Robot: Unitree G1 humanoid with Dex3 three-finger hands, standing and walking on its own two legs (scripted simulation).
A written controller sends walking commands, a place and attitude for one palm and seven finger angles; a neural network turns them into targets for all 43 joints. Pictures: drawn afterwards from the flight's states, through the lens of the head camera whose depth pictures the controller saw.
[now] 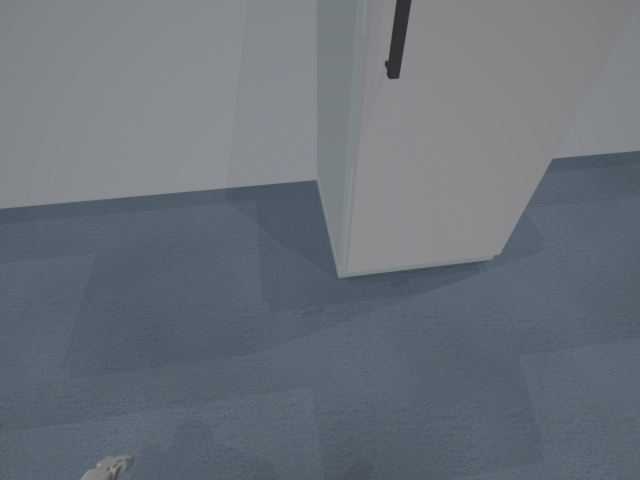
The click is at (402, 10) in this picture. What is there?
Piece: fridge door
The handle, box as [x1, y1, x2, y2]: [385, 0, 410, 78]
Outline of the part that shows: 410,0 396,1 389,59 385,61 387,75 389,78 398,78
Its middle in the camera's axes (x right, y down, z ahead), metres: +0.15 -0.49 +0.72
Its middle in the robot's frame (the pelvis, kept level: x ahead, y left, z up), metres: +0.90 -0.11 +0.27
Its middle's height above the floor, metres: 1.04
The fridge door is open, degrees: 0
